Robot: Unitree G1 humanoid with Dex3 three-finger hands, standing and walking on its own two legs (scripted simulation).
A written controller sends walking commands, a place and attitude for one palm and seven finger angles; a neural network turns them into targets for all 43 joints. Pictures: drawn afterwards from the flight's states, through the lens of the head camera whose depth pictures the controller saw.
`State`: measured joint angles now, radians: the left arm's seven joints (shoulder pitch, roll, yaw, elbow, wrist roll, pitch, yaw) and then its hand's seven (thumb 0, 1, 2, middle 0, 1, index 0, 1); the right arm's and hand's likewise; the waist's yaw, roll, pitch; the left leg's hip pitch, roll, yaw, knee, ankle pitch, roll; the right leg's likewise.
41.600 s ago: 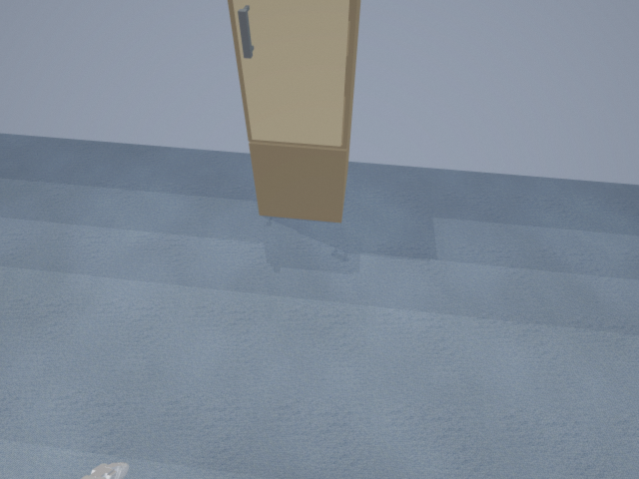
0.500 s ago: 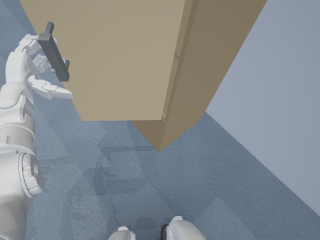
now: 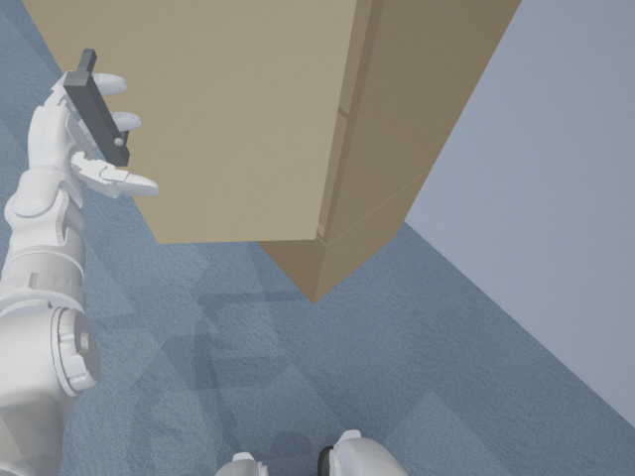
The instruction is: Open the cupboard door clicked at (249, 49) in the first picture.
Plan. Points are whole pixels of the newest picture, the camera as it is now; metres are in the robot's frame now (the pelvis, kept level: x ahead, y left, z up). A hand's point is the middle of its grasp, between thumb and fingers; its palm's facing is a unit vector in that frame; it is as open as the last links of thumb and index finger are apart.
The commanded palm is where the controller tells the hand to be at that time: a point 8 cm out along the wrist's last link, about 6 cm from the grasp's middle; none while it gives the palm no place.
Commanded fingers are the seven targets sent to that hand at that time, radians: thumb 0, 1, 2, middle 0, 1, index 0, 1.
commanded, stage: slide the fingers in behind the handle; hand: left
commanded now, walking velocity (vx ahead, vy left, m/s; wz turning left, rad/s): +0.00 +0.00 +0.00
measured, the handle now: (104, 111) +0.55 +0.23 +0.10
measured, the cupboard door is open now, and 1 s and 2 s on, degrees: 53 53 84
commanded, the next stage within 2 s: close the thumb around the handle in 0.34 s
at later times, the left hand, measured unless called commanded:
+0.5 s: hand (110, 149) +0.49 +0.21 +0.10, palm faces +0.00 -1.00 +0.00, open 14.0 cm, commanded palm +0.46 +0.25 +0.10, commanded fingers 0.00 -0.28 0.40 -0.32 -1.22 -0.32 -1.22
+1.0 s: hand (117, 144) +0.50 +0.21 +0.09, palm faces +0.00 -1.00 +0.00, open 6.5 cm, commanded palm +0.47 +0.25 +0.10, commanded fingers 0.00 0.90 0.90 -0.40 -1.35 -0.40 -1.35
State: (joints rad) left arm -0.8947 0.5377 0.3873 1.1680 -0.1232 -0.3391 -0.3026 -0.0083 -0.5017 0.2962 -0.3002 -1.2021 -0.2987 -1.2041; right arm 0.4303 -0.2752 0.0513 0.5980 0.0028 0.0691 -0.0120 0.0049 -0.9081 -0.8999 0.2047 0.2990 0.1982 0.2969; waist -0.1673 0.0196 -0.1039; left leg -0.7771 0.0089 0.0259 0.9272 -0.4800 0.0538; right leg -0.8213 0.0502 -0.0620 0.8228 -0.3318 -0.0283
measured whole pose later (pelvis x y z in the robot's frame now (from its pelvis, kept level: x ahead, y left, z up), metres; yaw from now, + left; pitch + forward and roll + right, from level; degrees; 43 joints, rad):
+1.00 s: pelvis -0.01 +0.00 +0.00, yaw +0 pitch +19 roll -3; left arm -0.93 0.54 0.37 1.21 -0.11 -0.35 -0.29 0.01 0.58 0.76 -0.37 -1.32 -0.37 -1.32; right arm 0.43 -0.28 0.06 0.61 0.00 0.05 -0.02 0.00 -0.91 -0.90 0.21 0.30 0.20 0.30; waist -0.17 0.02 -0.10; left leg -0.80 0.00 0.02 0.95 -0.48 0.06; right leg -0.84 0.04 -0.06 0.84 -0.33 -0.02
